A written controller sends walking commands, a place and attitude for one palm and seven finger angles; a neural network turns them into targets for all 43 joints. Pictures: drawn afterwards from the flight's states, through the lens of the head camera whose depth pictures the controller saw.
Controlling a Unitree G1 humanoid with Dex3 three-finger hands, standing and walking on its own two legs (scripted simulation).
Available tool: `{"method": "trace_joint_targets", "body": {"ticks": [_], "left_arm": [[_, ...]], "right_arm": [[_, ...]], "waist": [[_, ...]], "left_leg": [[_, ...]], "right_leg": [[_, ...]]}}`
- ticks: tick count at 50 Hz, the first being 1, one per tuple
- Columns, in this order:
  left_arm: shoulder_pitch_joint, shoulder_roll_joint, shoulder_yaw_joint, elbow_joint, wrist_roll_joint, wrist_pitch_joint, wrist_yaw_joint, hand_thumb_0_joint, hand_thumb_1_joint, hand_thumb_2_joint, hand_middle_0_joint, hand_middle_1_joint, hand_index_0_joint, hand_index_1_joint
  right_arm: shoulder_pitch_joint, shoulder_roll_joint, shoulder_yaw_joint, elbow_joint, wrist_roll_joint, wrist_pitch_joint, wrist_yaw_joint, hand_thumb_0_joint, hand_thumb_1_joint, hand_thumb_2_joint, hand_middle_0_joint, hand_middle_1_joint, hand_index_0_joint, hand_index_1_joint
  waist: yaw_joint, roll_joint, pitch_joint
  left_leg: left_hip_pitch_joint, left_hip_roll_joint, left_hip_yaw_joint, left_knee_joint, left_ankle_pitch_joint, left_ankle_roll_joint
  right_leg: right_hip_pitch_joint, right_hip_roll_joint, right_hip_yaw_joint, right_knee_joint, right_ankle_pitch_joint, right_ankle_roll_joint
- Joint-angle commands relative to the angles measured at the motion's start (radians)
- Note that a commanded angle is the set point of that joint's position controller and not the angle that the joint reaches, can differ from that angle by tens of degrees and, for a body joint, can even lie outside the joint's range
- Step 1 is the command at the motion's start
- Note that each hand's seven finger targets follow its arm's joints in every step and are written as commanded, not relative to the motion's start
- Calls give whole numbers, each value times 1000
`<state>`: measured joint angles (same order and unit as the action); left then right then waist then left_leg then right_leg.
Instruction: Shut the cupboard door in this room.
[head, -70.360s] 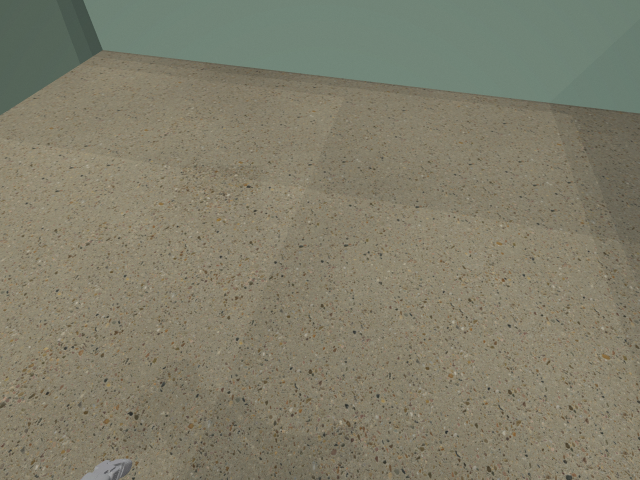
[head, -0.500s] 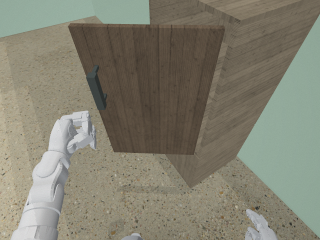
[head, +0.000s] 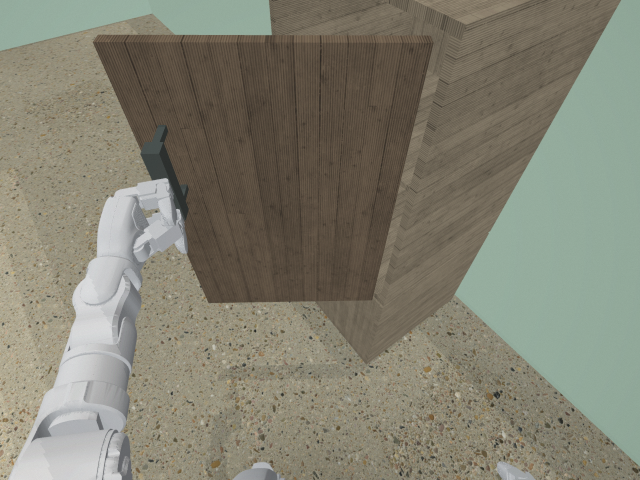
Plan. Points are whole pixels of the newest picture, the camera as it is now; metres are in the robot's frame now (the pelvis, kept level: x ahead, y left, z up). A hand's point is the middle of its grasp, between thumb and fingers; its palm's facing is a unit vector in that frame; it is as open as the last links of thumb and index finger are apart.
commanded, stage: bring the fist close to the handle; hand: left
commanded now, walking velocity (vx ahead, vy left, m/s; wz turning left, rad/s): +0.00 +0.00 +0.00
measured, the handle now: (170, 173) +0.50 +0.22 +0.10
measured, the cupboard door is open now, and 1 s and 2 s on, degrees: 55 46 33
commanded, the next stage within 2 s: push the door shut along its arc in 0.20 s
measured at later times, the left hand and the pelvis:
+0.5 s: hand (179, 223) +0.40 +0.18 +0.10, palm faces -0.01 -1.00 -0.03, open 3.1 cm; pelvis -0.01 -0.01 +0.00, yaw +1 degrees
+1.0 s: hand (194, 183) +0.47 +0.18 +0.10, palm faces -0.14 -0.99 +0.00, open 3.1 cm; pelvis -0.01 +0.00 -0.02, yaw +0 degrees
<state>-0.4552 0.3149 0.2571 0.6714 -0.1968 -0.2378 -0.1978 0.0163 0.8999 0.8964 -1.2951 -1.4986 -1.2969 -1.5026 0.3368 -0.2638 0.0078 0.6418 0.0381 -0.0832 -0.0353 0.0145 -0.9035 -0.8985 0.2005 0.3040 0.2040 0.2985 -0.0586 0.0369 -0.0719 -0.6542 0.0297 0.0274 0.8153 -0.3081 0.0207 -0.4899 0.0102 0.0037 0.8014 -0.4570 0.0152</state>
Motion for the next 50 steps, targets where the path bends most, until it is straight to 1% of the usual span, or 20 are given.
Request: {"method": "trace_joint_targets", "body": {"ticks": [1,2,5,7,9,12,13,14,15,22,24,26,31,32,34,36,40,43,46,50], "left_arm": [[-352,215,62,-215,-17,-76,3,0,900,900,-1300,-1500,-1300,-1500],[-321,260,102,-206,-17,-72,6,0,900,900,-1300,-1500,-1300,-1500],[-359,196,47,-238,-21,-60,1,0,900,900,-1300,-1500,-1300,-1500],[-350,217,56,-255,-21,-66,1,0,900,900,-1300,-1500,-1300,-1500],[-353,191,37,-260,-28,-67,-3,0,900,900,-1300,-1500,-1300,-1500],[-337,231,72,-229,-32,-68,-8,0,900,900,-1300,-1500,-1300,-1500],[-355,192,36,-219,-33,-65,-14,0,900,900,-1300,-1500,-1300,-1500],[-358,221,63,-219,-31,-67,-14,0,900,900,-1300,-1500,-1300,-1500],[-373,189,27,-224,-29,-66,-18,0,900,900,-1300,-1500,-1300,-1500],[-649,262,22,-99,-14,-84,-49,0,900,900,-1300,-1500,-1300,-1500],[-684,253,14,-57,-17,-92,-64,0,900,900,-1300,-1500,-1300,-1500],[-698,289,41,14,-14,-97,-80,0,900,900,-1300,-1500,-1300,-1500],[-700,324,68,170,-4,-82,-114,0,900,900,-1300,-1500,-1300,-1500],[-713,352,90,192,-5,-85,-121,0,900,900,-1300,-1500,-1300,-1500],[-759,343,70,203,-3,-92,-143,0,900,900,-1300,-1500,-1300,-1500],[-801,331,50,229,-2,-95,-162,0,900,900,-1300,-1500,-1300,-1500],[-846,327,36,248,-1,-103,-189,0,900,900,-1300,-1500,-1300,-1500],[-894,384,69,249,6,-109,-201,0,900,900,-1300,-1500,-1300,-1500],[-940,338,28,261,10,-105,-210,0,900,900,-1300,-1500,-1300,-1500],[-1002,393,56,297,24,-95,-202,0,900,900,-1300,-1500,-1300,-1500]], "right_arm": [[-14,-145,-54,-124,3,-34,-6,0,-900,-900,200,300,200,300],[-12,-152,-56,-125,3,-28,-10,0,-900,-900,200,300,200,300],[-22,-139,-53,-131,6,-26,-10,0,-900,-900,200,300,200,300],[-19,-145,-53,-131,5,-23,-12,0,-900,-900,200,300,200,300],[-26,-140,-52,-134,8,-24,-12,0,-900,-900,200,300,200,300],[-25,-146,-51,-126,8,-19,-17,0,-900,-900,200,300,200,300],[-33,-140,-47,-129,10,-20,-16,0,-900,-900,200,300,200,300],[-32,-142,-50,-127,11,-19,-17,0,-900,-900,200,300,200,300],[-38,-138,-46,-130,11,-19,-17,0,-900,-900,200,300,200,300],[-26,-152,-39,-91,12,-12,-36,0,-900,-900,200,300,200,300],[-24,-151,-37,-87,12,-16,-36,0,-900,-900,200,300,200,300],[-10,-158,-39,-76,9,-14,-36,0,-900,-900,200,300,200,300],[27,-169,-42,-74,6,-1,-25,0,-900,-900,200,300,200,300],[41,-176,-42,-70,3,2,-25,0,-900,-900,200,300,200,300],[48,-176,-46,-70,5,9,-23,0,-900,-900,200,300,200,300],[62,-180,-48,-63,5,13,-21,0,-900,-900,200,300,200,300],[87,-184,-55,-50,1,17,-18,0,-900,-900,200,300,200,300],[110,-195,-59,-35,-2,20,-19,0,-900,-900,200,300,200,300],[122,-192,-62,-27,-1,18,-15,0,-900,-900,200,300,200,300],[145,-203,-62,-12,-5,17,-15,0,-900,-900,200,300,200,300]], "waist": [[13,-4,-310],[26,-14,-309],[11,24,-307],[12,5,-309],[5,-6,-301],[10,-20,-290],[-1,-25,-270],[10,-8,-281],[1,15,-274],[-56,-1,-234],[-52,24,-286],[-46,24,-323],[-45,7,-344],[-49,-15,-347],[-65,-22,-343],[-82,-13,-326],[-94,12,-354],[-99,25,-396],[-118,73,-397],[-134,49,-404]], "left_leg": [[363,-7,-54,-94,194,3],[346,-9,-46,-92,188,7],[370,-10,-44,-96,190,5],[372,-10,-47,-93,196,7],[366,-11,-42,-95,185,9],[344,-14,-40,-90,166,12],[335,-17,-38,-94,156,13],[339,-15,-41,-94,153,9],[343,-17,-40,-94,151,9],[324,-14,-57,-81,50,14],[339,-15,-59,-73,66,11],[341,-13,-67,-63,88,7],[285,-15,-60,-36,118,12],[267,-17,-60,-26,131,17],[251,-14,-58,-19,128,17],[248,-11,-62,-11,117,17],[259,-9,-67,8,134,19],[267,-3,-79,22,152,19],[295,1,-87,30,134,16],[275,6,-98,38,122,19]], "right_leg": [[-61,38,-40,-113,317,-27],[-41,38,-35,-119,320,-27],[-60,36,-37,-120,327,-24],[-47,40,-36,-122,329,-26],[-49,38,-33,-128,335,-22],[-40,37,-27,-131,325,-23],[-49,35,-26,-134,324,-20],[-52,34,-27,-130,314,-23],[-58,33,-26,-130,312,-23],[-142,29,-12,-147,196,-21],[-141,26,-13,-133,207,-24],[-140,24,-15,-119,222,-27],[-144,23,-13,-96,261,-25],[-135,26,-11,-91,279,-24],[-152,25,-9,-87,283,-20],[-193,29,-12,-85,263,-20],[-225,34,-13,-72,264,-22],[-243,35,-16,-55,263,-26],[-309,40,-22,-55,218,-28],[-330,43,-24,-49,194,-28]]}}
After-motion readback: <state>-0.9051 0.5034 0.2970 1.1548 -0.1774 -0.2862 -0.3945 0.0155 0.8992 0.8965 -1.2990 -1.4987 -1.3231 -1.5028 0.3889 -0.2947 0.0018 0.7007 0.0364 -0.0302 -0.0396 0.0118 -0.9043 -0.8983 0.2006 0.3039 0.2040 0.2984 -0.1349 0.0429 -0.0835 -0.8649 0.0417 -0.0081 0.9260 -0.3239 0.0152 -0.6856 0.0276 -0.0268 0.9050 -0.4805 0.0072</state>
